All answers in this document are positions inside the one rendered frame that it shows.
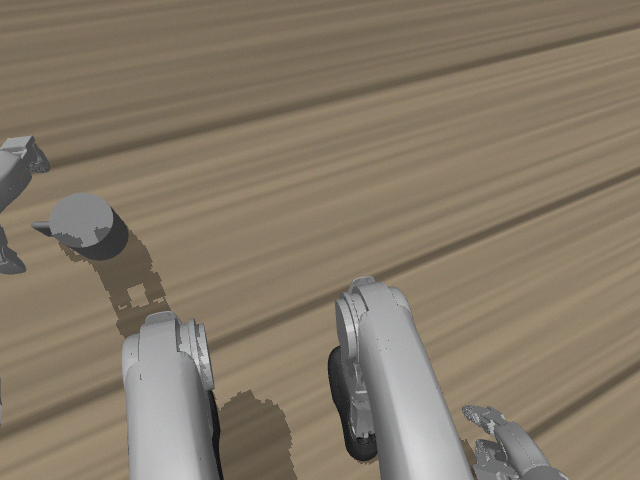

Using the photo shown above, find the right robot hand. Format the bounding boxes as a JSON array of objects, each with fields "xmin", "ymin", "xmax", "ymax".
[{"xmin": 462, "ymin": 405, "xmax": 551, "ymax": 480}]

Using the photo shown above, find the left robot hand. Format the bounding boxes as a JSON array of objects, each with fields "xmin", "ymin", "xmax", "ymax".
[{"xmin": 0, "ymin": 136, "xmax": 50, "ymax": 275}]

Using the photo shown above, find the right robot foot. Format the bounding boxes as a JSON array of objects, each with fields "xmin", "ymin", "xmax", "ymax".
[{"xmin": 328, "ymin": 346, "xmax": 378, "ymax": 461}]

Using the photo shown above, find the mug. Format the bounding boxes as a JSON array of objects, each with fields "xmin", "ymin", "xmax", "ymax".
[{"xmin": 31, "ymin": 193, "xmax": 129, "ymax": 261}]

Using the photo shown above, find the left robot foot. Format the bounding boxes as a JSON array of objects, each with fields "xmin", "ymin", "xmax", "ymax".
[{"xmin": 208, "ymin": 390, "xmax": 224, "ymax": 480}]

